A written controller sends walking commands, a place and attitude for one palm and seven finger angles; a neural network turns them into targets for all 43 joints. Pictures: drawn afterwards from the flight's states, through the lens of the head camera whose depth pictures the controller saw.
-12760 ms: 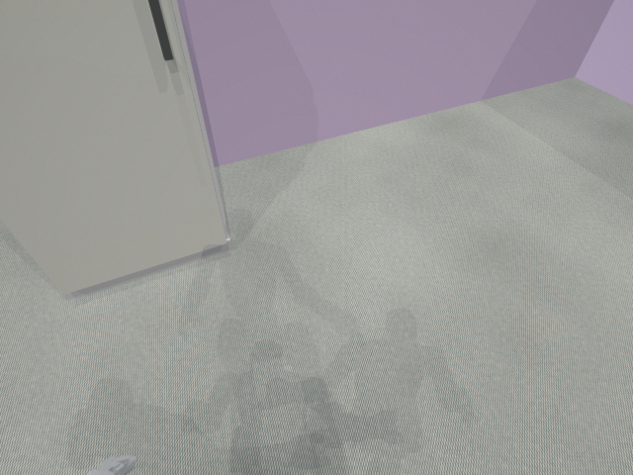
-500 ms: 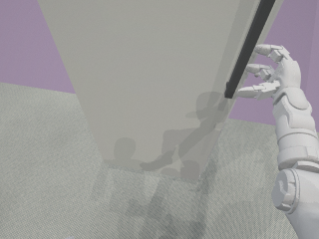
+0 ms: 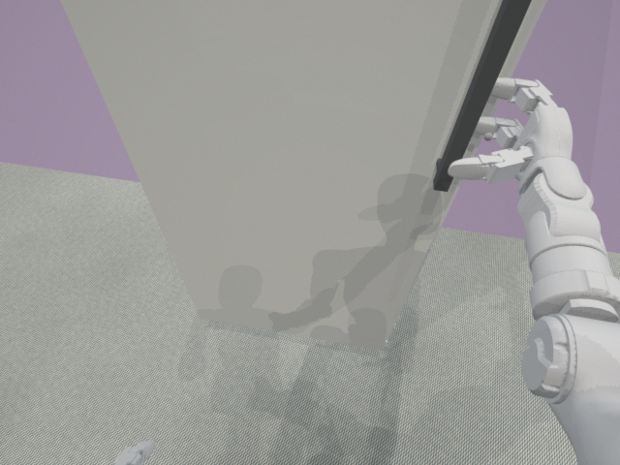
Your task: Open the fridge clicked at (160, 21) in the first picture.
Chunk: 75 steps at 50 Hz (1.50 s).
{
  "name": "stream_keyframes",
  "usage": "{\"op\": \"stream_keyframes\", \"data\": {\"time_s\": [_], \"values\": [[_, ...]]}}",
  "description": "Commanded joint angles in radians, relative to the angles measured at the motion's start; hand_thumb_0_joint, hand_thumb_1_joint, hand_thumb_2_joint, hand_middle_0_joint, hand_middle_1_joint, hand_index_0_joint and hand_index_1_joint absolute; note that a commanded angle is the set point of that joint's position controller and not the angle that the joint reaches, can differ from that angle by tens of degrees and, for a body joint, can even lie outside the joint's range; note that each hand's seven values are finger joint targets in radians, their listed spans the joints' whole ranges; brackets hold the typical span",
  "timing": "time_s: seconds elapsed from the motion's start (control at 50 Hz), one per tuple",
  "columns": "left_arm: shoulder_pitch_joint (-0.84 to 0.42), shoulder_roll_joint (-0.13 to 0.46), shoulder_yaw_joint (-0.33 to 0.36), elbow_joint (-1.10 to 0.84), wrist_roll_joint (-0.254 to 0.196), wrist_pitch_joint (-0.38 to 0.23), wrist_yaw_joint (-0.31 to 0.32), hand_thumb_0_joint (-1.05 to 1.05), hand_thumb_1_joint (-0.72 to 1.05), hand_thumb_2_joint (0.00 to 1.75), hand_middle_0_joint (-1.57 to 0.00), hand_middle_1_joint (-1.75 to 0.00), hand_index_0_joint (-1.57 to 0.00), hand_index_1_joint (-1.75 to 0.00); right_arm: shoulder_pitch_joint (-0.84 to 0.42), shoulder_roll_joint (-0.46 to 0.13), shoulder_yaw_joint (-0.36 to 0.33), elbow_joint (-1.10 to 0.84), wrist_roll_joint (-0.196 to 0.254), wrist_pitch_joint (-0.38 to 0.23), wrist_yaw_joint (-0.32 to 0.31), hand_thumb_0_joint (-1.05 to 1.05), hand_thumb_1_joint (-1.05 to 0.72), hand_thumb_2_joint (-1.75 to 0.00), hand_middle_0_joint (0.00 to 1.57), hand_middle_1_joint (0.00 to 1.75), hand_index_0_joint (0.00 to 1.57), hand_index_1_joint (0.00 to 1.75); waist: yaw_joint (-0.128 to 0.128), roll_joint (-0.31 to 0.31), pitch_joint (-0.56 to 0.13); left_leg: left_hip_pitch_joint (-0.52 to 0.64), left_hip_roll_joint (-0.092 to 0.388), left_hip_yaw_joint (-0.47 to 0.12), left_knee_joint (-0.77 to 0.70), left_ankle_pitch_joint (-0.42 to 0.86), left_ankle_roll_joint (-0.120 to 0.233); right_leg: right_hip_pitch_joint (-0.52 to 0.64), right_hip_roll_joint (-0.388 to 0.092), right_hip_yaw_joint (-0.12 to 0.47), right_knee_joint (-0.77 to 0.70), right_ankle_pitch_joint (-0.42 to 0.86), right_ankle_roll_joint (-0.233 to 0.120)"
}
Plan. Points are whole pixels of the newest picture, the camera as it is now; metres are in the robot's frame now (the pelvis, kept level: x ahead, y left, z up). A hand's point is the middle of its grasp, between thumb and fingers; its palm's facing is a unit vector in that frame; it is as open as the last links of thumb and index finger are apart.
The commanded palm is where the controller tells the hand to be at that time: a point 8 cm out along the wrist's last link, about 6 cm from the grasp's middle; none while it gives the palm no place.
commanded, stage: feel for the door with the fingertips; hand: right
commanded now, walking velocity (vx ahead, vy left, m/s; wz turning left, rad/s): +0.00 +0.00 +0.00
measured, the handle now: (485, 62) +0.53 -0.14 +0.26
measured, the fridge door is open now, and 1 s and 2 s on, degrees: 0 0 0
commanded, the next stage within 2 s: slide the fingers in behind the handle in 0.08 s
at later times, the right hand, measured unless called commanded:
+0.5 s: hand (478, 138) +0.48 -0.15 +0.19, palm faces +0.04 +1.00 +0.02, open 13.9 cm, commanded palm +0.45 -0.20 +0.19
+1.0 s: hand (461, 136) +0.48 -0.13 +0.19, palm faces +0.04 +1.00 +0.02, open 14.0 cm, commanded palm +0.45 -0.18 +0.19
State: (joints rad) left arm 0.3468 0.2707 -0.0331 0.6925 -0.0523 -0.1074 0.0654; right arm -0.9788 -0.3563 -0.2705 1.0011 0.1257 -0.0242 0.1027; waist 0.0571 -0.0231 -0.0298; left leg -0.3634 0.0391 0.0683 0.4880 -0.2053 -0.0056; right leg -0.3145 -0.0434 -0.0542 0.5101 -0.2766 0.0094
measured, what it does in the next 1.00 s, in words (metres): stands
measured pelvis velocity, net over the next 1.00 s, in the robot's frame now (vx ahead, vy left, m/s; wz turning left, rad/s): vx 0.00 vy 0.00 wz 0.01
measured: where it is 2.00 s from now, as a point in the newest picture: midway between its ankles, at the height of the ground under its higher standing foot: outside the picture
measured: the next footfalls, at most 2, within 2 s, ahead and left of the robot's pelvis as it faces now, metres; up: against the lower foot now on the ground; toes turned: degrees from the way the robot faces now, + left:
none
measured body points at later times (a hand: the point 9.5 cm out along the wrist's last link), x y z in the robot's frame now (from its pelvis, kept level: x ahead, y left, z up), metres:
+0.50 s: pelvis +0.00 +0.00 +0.00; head +0.03 +0.01 +0.45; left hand +0.04 +0.26 -0.12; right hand +0.47 -0.20 +0.19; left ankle +0.02 +0.12 -0.74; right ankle -0.01 -0.12 -0.74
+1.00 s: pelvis +0.00 +0.00 +0.00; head +0.03 +0.01 +0.45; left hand +0.07 +0.26 -0.12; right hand +0.47 -0.18 +0.19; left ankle +0.02 +0.12 -0.74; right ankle -0.01 -0.12 -0.74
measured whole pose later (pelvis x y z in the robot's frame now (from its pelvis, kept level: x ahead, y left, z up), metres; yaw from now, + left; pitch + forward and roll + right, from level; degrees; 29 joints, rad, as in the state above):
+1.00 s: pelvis +0.00 +0.00 +0.00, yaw +0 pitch +5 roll +0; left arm 0.35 0.27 -0.03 0.69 -0.04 -0.10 0.05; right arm -0.97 -0.30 -0.26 0.99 0.12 -0.03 0.05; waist 0.07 -0.03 -0.04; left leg -0.38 0.03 0.06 0.51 -0.21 0.00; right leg -0.33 -0.05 -0.06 0.52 -0.28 0.01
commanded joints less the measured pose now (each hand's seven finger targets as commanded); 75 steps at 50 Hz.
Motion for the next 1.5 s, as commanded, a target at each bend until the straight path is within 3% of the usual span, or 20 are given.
{"op": "stream_keyframes", "data": {"time_s": [0.0, 0.08, 0.12, 0.18, 0.2, 0.22, 0.26, 0.32, 0.46, 0.54, 0.62, 0.66, 0.86, 1.02, 1.08, 1.18, 1.22, 1.28, 1.36, 1.48], "values": [[0.055, 0.143, 0.055, -0.087, 0.004, -0.028, 0.008, 0.00, 0.90, 0.90, -0.20, -0.30, -0.20, -0.30, -0.557, -0.212, -0.037, -0.158, 0.000, -0.063, -0.006, 0.00, 0.50, -0.30, 0.30, 1.20, 0.30, 1.20, 0.040, 0.030, -0.312, 0.145, -0.035, -0.036, -0.030, 0.237, 0.024, 0.062, 0.038, 0.030, -0.046, 0.189, -0.037], [0.065, 0.135, 0.057, -0.089, 0.012, -0.030, -0.003, 0.00, 0.90, 0.90, -0.20, -0.30, -0.20, -0.30, -0.594, -0.197, -0.020, -0.182, -0.024, -0.098, -0.030, 0.00, 0.50, -0.30, 0.30, 1.20, 0.30, 1.20, 0.039, -0.032, -0.347, 0.134, -0.035, -0.035, -0.010, 0.261, 0.028, 0.083, 0.037, 0.034, -0.031, 0.230, -0.033], [0.082, 0.142, 0.063, -0.086, 0.016, -0.028, -0.006, 0.00, 0.90, 0.90, -0.20, -0.30, -0.20, -0.30, -0.580, -0.225, -0.040, -0.170, -0.028, -0.115, -0.037, 0.00, 0.50, -0.30, 0.30, 1.20, 0.30, 1.20, 0.039, 0.047, -0.362, 0.159, -0.038, -0.031, -0.006, 0.273, 0.026, 0.068, 0.035, 0.040, -0.025, 0.243, -0.038], [0.087, 0.143, 0.063, -0.077, 0.014, -0.027, -0.006, 0.00, 0.90, 0.90, -0.20, -0.30, -0.20, -0.30, -0.640, -0.202, -0.012, -0.151, -0.029, -0.113, -0.028, 0.00, 0.50, -0.30, 0.30, 1.20, 0.30, 1.20, 0.063, 0.029, -0.347, 0.129, -0.039, -0.034, -0.010, 0.250, 0.022, 0.062, 0.036, 0.040, -0.028, 0.205, -0.036], [0.083, 0.141, 0.063, -0.081, 0.013, -0.028, -0.007, 0.00, 0.90, 0.90, -0.20, -0.30, -0.20, -0.30, -0.637, -0.200, -0.017, -0.163, -0.024, -0.115, -0.025, 0.00, 0.50, -0.30, 0.30, 1.20, 0.30, 1.20, 0.054, -0.009, -0.362, 0.129, -0.038, -0.036, -0.008, 0.246, 0.025, 0.073, 0.037, 0.038, -0.027, 0.203, -0.034], [0.091, 0.146, 0.065, -0.081, 0.016, -0.027, -0.007, 0.00, 0.90, 0.90, -0.20, -0.30, -0.20, -0.30, -0.605, -0.228, -0.045, -0.147, -0.024, -0.118, -0.026, 0.00, 0.50, -0.30, 0.30, 1.20, 0.30, 1.20, 0.043, 0.030, -0.376, 0.156, -0.038, -0.032, -0.006, 0.252, 0.027, 0.065, 0.036, 0.040, -0.025, 0.214, -0.037], [0.087, 0.145, 0.062, -0.086, 0.014, -0.024, -0.006, 0.00, 0.90, 0.90, -0.20, -0.30, -0.20, -0.30, -0.585, -0.256, -0.068, -0.147, -0.020, -0.117, -0.018, 0.00, 0.50, -0.30, 0.30, 1.20, 0.30, 1.20, 0.035, 0.005, -0.391, 0.169, -0.038, -0.038, -0.003, 0.268, 0.027, 0.057, 0.039, 0.034, -0.025, 0.217, -0.036], [0.079, 0.138, 0.062, -0.097, 0.012, -0.026, -0.010, 0.00, 0.90, 0.90, -0.20, -0.30, -0.20, -0.30, -0.550, -0.190, -0.023, -0.174, -0.007, -0.123, -0.005, 0.00, 0.50, -0.30, 0.30, 1.20, 0.30, 1.20, 0.035, 0.002, -0.375, 0.167, -0.041, -0.029, -0.005, 0.269, 0.031, 0.066, 0.036, 0.034, -0.026, 0.228, -0.035], [0.053, 0.136, 0.063, -0.113, 0.009, -0.034, -0.012, 0.00, 0.90, 0.90, -0.20, -0.30, -0.20, -0.30, -0.500, -0.190, -0.037, -0.255, -0.002, -0.118, -0.024, 0.00, 0.50, -0.30, 0.30, 1.20, 0.30, 1.20, 0.012, -0.002, -0.366, 0.164, -0.044, -0.030, -0.010, 0.231, 0.030, 0.073, 0.030, 0.032, -0.044, 0.202, -0.034], [0.046, 0.135, 0.063, -0.110, 0.008, -0.035, -0.014, 0.00, 0.90, 0.90, -0.20, -0.30, -0.20, -0.30, -0.491, -0.162, -0.018, -0.278, -0.003, -0.102, -0.045, 0.00, 0.50, -0.30, 0.30, 1.20, 0.30, 1.20, 0.019, 0.024, -0.337, 0.158, -0.045, -0.027, -0.017, 0.217, 0.028, 0.067, 0.027, 0.034, -0.050, 0.188, -0.034], [0.044, 0.139, 0.060, -0.101, 0.008, -0.030, -0.005, 0.00, 0.90, 0.90, -0.20, -0.30, -0.20, -0.30, -0.522, -0.202, -0.047, -0.249, -0.013, -0.080, -0.068, 0.00, 0.50, -0.30, 0.30, 1.20, 0.30, 1.20, 0.023, 0.051, -0.304, 0.156, -0.039, -0.033, -0.031, 0.175, 0.024, 0.043, 0.028, 0.030, -0.055, 0.146, -0.038], [0.038, 0.133, 0.060, -0.104, 0.009, -0.031, -0.003, 0.00, 0.90, 0.90, -0.20, -0.30, -0.20, -0.30, -0.559, -0.221, -0.057, -0.275, -0.023, -0.087, -0.077, 0.00, 0.50, -0.30, 0.30, 1.20, 0.30, 1.20, 0.020, 0.025, -0.344, 0.175, -0.038, -0.041, -0.025, 0.200, 0.023, 0.053, 0.034, 0.028, -0.052, 0.159, -0.039], [0.038, 0.130, 0.059, -0.103, 0.008, -0.033, -0.006, 0.00, 0.90, 0.90, -0.20, -0.30, -0.20, -0.30, -0.521, -0.118, 0.013, -0.216, -0.007, -0.079, -0.050, 0.00, 0.50, -0.30, 0.30, 1.20, 0.30, 1.20, 0.028, 0.010, -0.357, 0.165, -0.039, -0.034, -0.014, 0.255, 0.028, 0.078, 0.036, 0.026, -0.039, 0.203, -0.034], [0.039, 0.130, 0.062, -0.106, 0.015, -0.021, -0.010, 0.00, 0.90, 0.90, -0.20, -0.30, -0.20, -0.30, -0.513, -0.168, -0.038, -0.268, -0.011, -0.082, -0.086, 0.00, 0.50, -0.30, 0.30, 1.20, 0.30, 1.20, 0.016, 0.085, -0.350, 0.204, -0.038, -0.034, -0.017, 0.272, 0.022, 0.048, 0.036, 0.025, -0.039, 0.216, -0.041], [0.024, 0.120, 0.062, -0.112, 0.014, -0.020, -0.011, 0.00, 0.90, 0.90, -0.20, -0.30, -0.20, -0.30, -0.516, -0.161, -0.032, -0.312, -0.023, -0.092, -0.096, 0.00, 0.50, -0.30, 0.30, 1.20, 0.30, 1.20, 0.008, 0.015, -0.375, 0.208, -0.039, -0.040, -0.008, 0.310, 0.026, 0.074, 0.039, 0.016, -0.034, 0.247, -0.039], [0.020, 0.117, 0.062, -0.110, 0.009, -0.017, -0.009, 0.00, 0.90, 0.90, -0.20, -0.30, -0.20, -0.30, -0.512, -0.101, 0.020, -0.308, -0.017, -0.074, -0.084, 0.00, 0.50, -0.30, 0.30, 1.20, 0.30, 1.20, 0.023, 0.008, -0.360, 0.196, -0.042, -0.034, -0.013, 0.309, 0.027, 0.086, 0.038, 0.017, -0.037, 0.244, -0.036], [0.026, 0.124, 0.065, -0.105, 0.011, -0.017, -0.007, 0.00, 0.90, 0.90, -0.20, -0.30, -0.20, -0.30, -0.507, -0.108, 0.013, -0.299, -0.012, -0.067, -0.081, 0.00, 0.50, -0.30, 0.30, 1.20, 0.30, 1.20, 0.024, 0.048, -0.361, 0.202, -0.043, -0.030, -0.018, 0.292, 0.027, 0.084, 0.035, 0.022, -0.041, 0.238, -0.037], [0.018, 0.118, 0.063, -0.103, 0.007, -0.018, -0.005, 0.00, 0.90, 0.90, -0.20, -0.30, -0.20, -0.30, -0.524, -0.076, 0.030, -0.286, -0.001, -0.049, -0.081, 0.00, 0.50, -0.30, 0.30, 1.20, 0.30, 1.20, 0.027, 0.013, -0.341, 0.172, -0.042, -0.032, -0.024, 0.266, 0.027, 0.089, 0.036, 0.022, -0.042, 0.216, -0.035], [0.030, 0.120, 0.060, -0.093, 0.013, -0.019, -0.005, 0.00, 0.90, 0.90, -0.20, -0.30, -0.20, -0.30, -0.545, -0.090, 0.010, -0.259, -0.003, -0.053, -0.101, 0.00, 0.50, -0.30, 0.30, 1.20, 0.30, 1.20, 0.032, 0.075, -0.338, 0.177, -0.042, -0.028, -0.022, 0.258, 0.023, 0.069, 0.037, 0.030, -0.044, 0.210, -0.037], [0.033, 0.112, 0.061, -0.095, 0.019, -0.023, -0.015, 0.00, 0.90, 0.90, -0.20, -0.30, -0.20, -0.30, -0.557, -0.081, 0.021, -0.274, -0.030, -0.084, -0.125, 0.00, 0.50, -0.30, 0.30, 1.20, 0.30, 1.20, 0.023, 0.013, -0.365, 0.171, -0.041, -0.033, -0.005, 0.285, 0.027, 0.084, 0.037, 0.026, -0.032, 0.245, -0.033]]}}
